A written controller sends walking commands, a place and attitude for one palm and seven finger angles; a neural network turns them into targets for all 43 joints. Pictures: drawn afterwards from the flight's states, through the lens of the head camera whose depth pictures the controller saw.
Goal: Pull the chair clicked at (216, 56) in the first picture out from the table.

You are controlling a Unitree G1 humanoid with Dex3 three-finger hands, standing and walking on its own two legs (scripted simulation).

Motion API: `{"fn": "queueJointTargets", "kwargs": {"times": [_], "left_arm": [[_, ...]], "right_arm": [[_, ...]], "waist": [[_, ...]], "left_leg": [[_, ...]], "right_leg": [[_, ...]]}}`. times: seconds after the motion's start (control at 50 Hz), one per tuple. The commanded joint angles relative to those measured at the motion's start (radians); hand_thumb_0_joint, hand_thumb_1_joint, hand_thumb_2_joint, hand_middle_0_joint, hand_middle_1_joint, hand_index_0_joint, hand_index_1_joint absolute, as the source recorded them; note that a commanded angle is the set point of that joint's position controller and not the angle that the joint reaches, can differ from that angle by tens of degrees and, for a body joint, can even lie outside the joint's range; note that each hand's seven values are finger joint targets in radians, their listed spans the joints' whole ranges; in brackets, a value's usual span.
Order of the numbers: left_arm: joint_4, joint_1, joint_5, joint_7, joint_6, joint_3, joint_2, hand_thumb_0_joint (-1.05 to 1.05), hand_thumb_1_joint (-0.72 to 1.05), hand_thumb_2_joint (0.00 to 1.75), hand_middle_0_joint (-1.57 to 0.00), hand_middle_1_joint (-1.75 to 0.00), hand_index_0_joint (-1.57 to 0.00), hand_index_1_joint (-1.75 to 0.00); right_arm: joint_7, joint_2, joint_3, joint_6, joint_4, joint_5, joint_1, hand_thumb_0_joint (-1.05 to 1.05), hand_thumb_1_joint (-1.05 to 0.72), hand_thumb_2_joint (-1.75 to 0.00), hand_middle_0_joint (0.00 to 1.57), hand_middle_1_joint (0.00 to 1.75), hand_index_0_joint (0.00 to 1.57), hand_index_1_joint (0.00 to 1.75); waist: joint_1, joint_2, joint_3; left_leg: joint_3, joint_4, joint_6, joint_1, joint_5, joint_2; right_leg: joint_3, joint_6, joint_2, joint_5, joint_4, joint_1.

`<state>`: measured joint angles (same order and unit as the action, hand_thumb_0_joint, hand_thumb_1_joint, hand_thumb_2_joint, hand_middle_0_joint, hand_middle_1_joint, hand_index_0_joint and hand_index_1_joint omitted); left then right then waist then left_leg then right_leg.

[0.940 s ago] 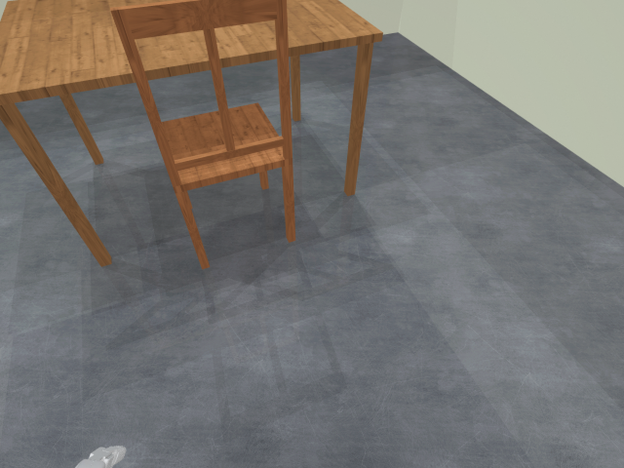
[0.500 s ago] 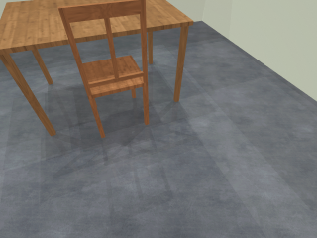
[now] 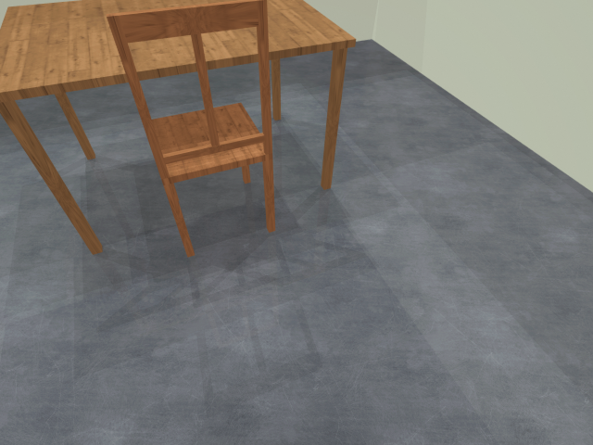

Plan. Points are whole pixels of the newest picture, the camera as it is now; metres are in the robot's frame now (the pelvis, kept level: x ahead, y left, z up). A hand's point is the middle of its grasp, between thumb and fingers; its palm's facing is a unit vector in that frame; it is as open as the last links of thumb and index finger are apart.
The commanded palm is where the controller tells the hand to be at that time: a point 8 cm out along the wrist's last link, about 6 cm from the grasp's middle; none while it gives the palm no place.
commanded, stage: stand and wait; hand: left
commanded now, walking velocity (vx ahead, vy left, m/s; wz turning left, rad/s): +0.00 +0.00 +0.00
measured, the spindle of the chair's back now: (206, 95) +1.06 +0.34 -0.07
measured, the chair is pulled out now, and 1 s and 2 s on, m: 0.00 0.00 0.00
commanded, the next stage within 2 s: look at it before walking up in 0.02 s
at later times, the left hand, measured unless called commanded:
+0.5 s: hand out of the picture +0.07 +0.25 -0.16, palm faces -0.03 -0.94 -0.33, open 7.4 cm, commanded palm none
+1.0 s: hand out of the picture +0.05 +0.20 -0.18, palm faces -0.11 -0.97 -0.22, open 7.4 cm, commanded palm none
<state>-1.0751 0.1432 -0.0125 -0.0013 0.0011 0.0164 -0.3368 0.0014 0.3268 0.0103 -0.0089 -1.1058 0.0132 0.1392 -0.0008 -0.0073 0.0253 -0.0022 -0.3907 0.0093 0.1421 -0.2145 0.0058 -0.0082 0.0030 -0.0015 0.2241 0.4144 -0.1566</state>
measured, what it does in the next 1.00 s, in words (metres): stands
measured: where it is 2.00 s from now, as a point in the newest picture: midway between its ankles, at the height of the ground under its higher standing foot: (326, 401)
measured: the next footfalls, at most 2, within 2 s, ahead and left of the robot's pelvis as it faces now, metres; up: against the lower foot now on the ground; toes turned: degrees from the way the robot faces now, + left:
left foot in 1.50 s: +0.40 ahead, +0.06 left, +0.00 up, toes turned -10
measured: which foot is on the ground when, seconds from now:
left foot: down 0.00-1.00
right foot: down 0.00-1.00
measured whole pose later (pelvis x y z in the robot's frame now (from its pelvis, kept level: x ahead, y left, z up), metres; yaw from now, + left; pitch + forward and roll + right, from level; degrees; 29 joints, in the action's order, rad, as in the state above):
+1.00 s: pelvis +0.04 -0.01 -0.01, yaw -8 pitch -1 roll +1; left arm -1.04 0.33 -0.02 0.03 -0.03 -0.02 -0.23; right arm 0.00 0.23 -0.02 -0.03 -1.05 0.02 0.27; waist 0.02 -0.01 0.01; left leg -0.13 -0.53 0.01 0.14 -0.38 0.05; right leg -0.01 0.02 0.01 0.45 0.74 -0.30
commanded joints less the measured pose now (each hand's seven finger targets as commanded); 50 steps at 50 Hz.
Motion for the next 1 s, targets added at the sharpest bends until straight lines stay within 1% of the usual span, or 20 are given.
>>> {"fn": "queueJointTargets", "kwargs": {"times": [0.0, 0.26, 0.38, 0.5, 0.6, 0.64, 0.68, 0.7, 0.72, 0.74, 0.76, 0.8, 0.84, 0.86, 0.88, 0.9, 0.92, 0.94, 0.96, 0.98], "left_arm": [[0.063, -0.038, 0.002, -0.011, 0.021, -0.045, -0.201, 0.00, 0.90, 0.90, -0.20, -0.30, -0.20, -0.30], [0.058, -0.037, 0.000, -0.011, 0.020, -0.046, -0.198, 0.00, 0.90, 0.90, -0.20, -0.30, -0.20, -0.30], [0.056, -0.030, 0.001, -0.011, 0.022, -0.045, -0.199, 0.00, 0.90, 0.90, -0.20, -0.30, -0.20, -0.30], [0.052, -0.029, 0.001, -0.011, 0.021, -0.044, -0.200, 0.00, 0.90, 0.90, -0.20, -0.30, -0.20, -0.30], [0.049, -0.026, 0.001, -0.011, 0.022, -0.044, -0.200, 0.00, 0.90, 0.90, -0.20, -0.30, -0.20, -0.30], [0.051, -0.028, 0.000, -0.012, 0.023, -0.045, -0.202, 0.00, 0.90, 0.90, -0.20, -0.30, -0.20, -0.30], [0.051, -0.027, 0.000, -0.012, 0.023, -0.045, -0.200, 0.00, 0.90, 0.90, -0.20, -0.30, -0.20, -0.30], [0.033, 0.005, 0.003, -0.014, 0.014, -0.031, -0.132, 0.00, 0.90, 0.90, -0.20, -0.30, -0.20, -0.30], [0.025, 0.036, 0.000, -0.014, 0.001, -0.024, -0.086, 0.00, 0.90, 0.90, -0.20, -0.30, -0.20, -0.30], [0.027, 0.061, -0.003, -0.009, -0.008, -0.027, -0.086, 0.00, 0.90, 0.90, -0.20, -0.30, -0.20, -0.30], [0.034, 0.069, -0.006, -0.002, -0.015, -0.033, -0.092, 0.00, 0.90, 0.90, -0.20, -0.30, -0.20, -0.30], [0.065, 0.089, -0.011, 0.010, -0.023, -0.049, -0.099, 0.00, 0.90, 0.90, -0.20, -0.30, -0.20, -0.30], [0.093, 0.111, -0.011, 0.017, -0.020, -0.061, -0.090, 0.00, 0.90, 0.90, -0.20, -0.30, -0.20, -0.30], [0.108, 0.112, -0.010, 0.021, -0.014, -0.065, -0.073, 0.00, 0.90, 0.90, -0.20, -0.30, -0.20, -0.30], [0.123, 0.112, -0.009, 0.025, -0.007, -0.066, -0.047, 0.00, 0.90, 0.90, -0.20, -0.30, -0.20, -0.30], [0.136, 0.105, -0.008, 0.029, 0.001, -0.068, -0.018, 0.00, 0.90, 0.90, -0.20, -0.30, -0.20, -0.30], [0.157, 0.068, -0.008, 0.032, 0.005, -0.073, 0.000, 0.00, 0.90, 0.90, -0.20, -0.30, -0.20, -0.30], [0.174, 0.044, -0.008, 0.035, 0.009, -0.074, 0.000, 0.00, 0.90, 0.90, -0.20, -0.30, -0.20, -0.30], [0.179, 0.036, -0.008, 0.038, 0.014, -0.077, 0.016, 0.00, 0.90, 0.90, -0.20, -0.30, -0.20, -0.30], [0.168, 0.073, -0.007, 0.041, 0.019, -0.079, 0.034, 0.00, 0.90, 0.90, -0.20, -0.30, -0.20, -0.30]], "right_arm": [[0.011, 0.202, -0.039, -0.023, 0.061, -0.003, -0.053, 0.00, -0.90, -0.90, 0.20, 0.30, 0.20, 0.30], [0.011, 0.201, -0.039, -0.023, 0.059, -0.005, -0.054, 0.00, -0.90, -0.90, 0.20, 0.30, 0.20, 0.30], [0.011, 0.202, -0.039, -0.023, 0.058, -0.006, -0.054, 0.00, -0.90, -0.90, 0.20, 0.30, 0.20, 0.30], [0.011, 0.206, -0.038, -0.023, 0.058, -0.006, -0.056, 0.00, -0.90, -0.90, 0.20, 0.30, 0.20, 0.30], [0.011, 0.206, -0.037, -0.023, 0.057, -0.006, -0.061, 0.00, -0.90, -0.90, 0.20, 0.30, 0.20, 0.30], [0.011, 0.205, -0.039, -0.022, 0.058, -0.008, -0.057, 0.00, -0.90, -0.90, 0.20, 0.30, 0.20, 0.30], [0.011, 0.204, -0.038, -0.023, 0.057, -0.006, -0.059, 0.00, -0.90, -0.90, 0.20, 0.30, 0.20, 0.30], [0.010, 0.140, -0.023, -0.016, 0.042, -0.002, -0.033, 0.00, -0.90, -0.90, 0.20, 0.30, 0.20, 0.30], [0.009, 0.092, -0.014, -0.007, 0.032, 0.003, 0.006, 0.00, -0.90, -0.90, 0.20, 0.30, 0.20, 0.30], [0.008, 0.086, -0.017, 0.000, 0.033, 0.005, 0.028, 0.00, -0.90, -0.90, 0.20, 0.30, 0.20, 0.30], [0.008, 0.092, -0.025, 0.005, 0.041, 0.008, 0.034, 0.00, -0.90, -0.90, 0.20, 0.30, 0.20, 0.30], [0.007, 0.105, -0.039, 0.010, 0.066, 0.012, 0.049, 0.00, -0.90, -0.90, 0.20, 0.30, 0.20, 0.30], [0.008, 0.113, -0.053, 0.002, 0.086, 0.011, 0.084, 0.00, -0.90, -0.90, 0.20, 0.30, 0.20, 0.30], [0.011, 0.117, -0.059, -0.005, 0.091, 0.010, 0.108, 0.00, -0.90, -0.90, 0.20, 0.30, 0.20, 0.30], [0.013, 0.133, -0.067, -0.012, 0.094, 0.010, 0.136, 0.00, -0.90, -0.90, 0.20, 0.30, 0.20, 0.30], [0.015, 0.152, -0.078, -0.020, 0.093, 0.009, 0.163, 0.00, -0.90, -0.90, 0.20, 0.30, 0.20, 0.30], [0.015, 0.151, -0.087, -0.029, 0.095, 0.008, 0.181, 0.00, -0.90, -0.90, 0.20, 0.30, 0.20, 0.30], [0.015, 0.142, -0.089, -0.035, 0.098, 0.007, 0.187, 0.00, -0.90, -0.90, 0.20, 0.30, 0.20, 0.30], [0.016, 0.124, -0.087, -0.040, 0.098, 0.010, 0.183, 0.00, -0.90, -0.90, 0.20, 0.30, 0.20, 0.30], [0.017, 0.112, -0.085, -0.042, 0.099, 0.013, 0.154, 0.00, -0.90, -0.90, 0.20, 0.30, 0.20, 0.30]], "waist": [[0.003, 0.001, -0.049], [0.002, 0.013, -0.040], [0.003, 0.001, -0.047], [0.004, 0.018, -0.042], [0.004, 0.014, -0.047], [0.003, -0.007, -0.047], [0.003, 0.001, -0.050], [0.001, -0.001, -0.065], [0.000, 0.000, -0.055], [0.004, -0.004, -0.035], [0.003, -0.009, 0.023], [0.005, -0.020, 0.105], [-0.003, 0.021, 0.108], [-0.013, 0.045, 0.104], [-0.023, 0.106, 0.099], [-0.032, 0.170, 0.078], [-0.043, 0.206, 0.080], [-0.047, 0.187, 0.088], [-0.039, 0.167, 0.096], [-0.011, 0.144, 0.086]], "left_leg": [[0.097, 0.062, -0.041, -0.005, 0.111, 0.106], [0.103, 0.074, -0.042, -0.001, 0.109, 0.109], [0.101, 0.074, -0.042, -0.014, 0.119, 0.109], [0.101, 0.081, -0.042, -0.013, 0.125, 0.111], [0.099, 0.078, -0.041, -0.026, 0.150, 0.112], [0.100, 0.076, -0.041, -0.023, 0.148, 0.112], [0.098, 0.078, -0.040, -0.030, 0.157, 0.112], [0.077, 0.070, -0.030, -0.044, 0.110, 0.113], [0.059, 0.052, -0.022, -0.037, 0.021, 0.107], [0.047, 0.036, -0.025, -0.022, -0.105, 0.104], [0.042, 0.036, -0.028, 0.022, -0.228, 0.101], [0.044, 0.021, -0.037, 0.091, -0.372, 0.102], [0.071, 0.016, -0.061, 0.067, -0.421, 0.131], [0.110, 0.036, -0.082, 0.032, -0.429, 0.166], [0.171, 0.081, -0.111, -0.010, -0.438, 0.219], [0.246, 0.135, -0.152, -0.052, -0.415, 0.301], [0.265, 0.172, -0.193, -0.076, -0.340, 0.362], [0.256, 0.168, -0.211, -0.101, -0.253, 0.383], [0.210, 0.138, -0.208, -0.094, -0.124, 0.386], [0.131, 0.089, -0.181, -0.051, -0.019, 0.370]], "right_leg": [[-0.110, 0.030, -0.112, -0.086, -0.086, -0.012], [-0.104, 0.025, -0.109, -0.083, -0.089, -0.011], [-0.103, 0.024, -0.114, -0.097, -0.094, -0.008], [-0.099, 0.022, -0.112, -0.104, -0.094, -0.003], [-0.099, 0.023, -0.114, -0.132, -0.093, -0.001], [-0.098, 0.023, -0.113, -0.132, -0.093, 0.001], [-0.098, 0.023, -0.115, -0.144, -0.092, 0.003], [-0.101, 0.015, -0.111, -0.097, -0.094, -0.003], [-0.107, 0.014, -0.099, 0.000, -0.084, -0.020], [-0.124, 0.020, -0.090, 0.124, -0.086, -0.053], [-0.143, 0.029, -0.081, 0.232, -0.093, -0.102], [-0.183, 0.049, -0.061, 0.368, -0.085, -0.182], [-0.184, 0.065, -0.038, 0.390, -0.015, -0.246], [-0.157, 0.062, -0.010, 0.356, 0.054, -0.288], [-0.101, 0.052, 0.026, 0.299, 0.156, -0.335], [-0.018, 0.036, 0.054, 0.227, 0.289, -0.367], [0.024, 0.021, 0.017, 0.261, 0.387, -0.409], [0.020, 0.016, -0.020, 0.294, 0.418, -0.450], [0.022, 0.014, -0.048, 0.297, 0.395, -0.430], [0.042, 0.013, -0.056, 0.269, 0.338, -0.344]]}}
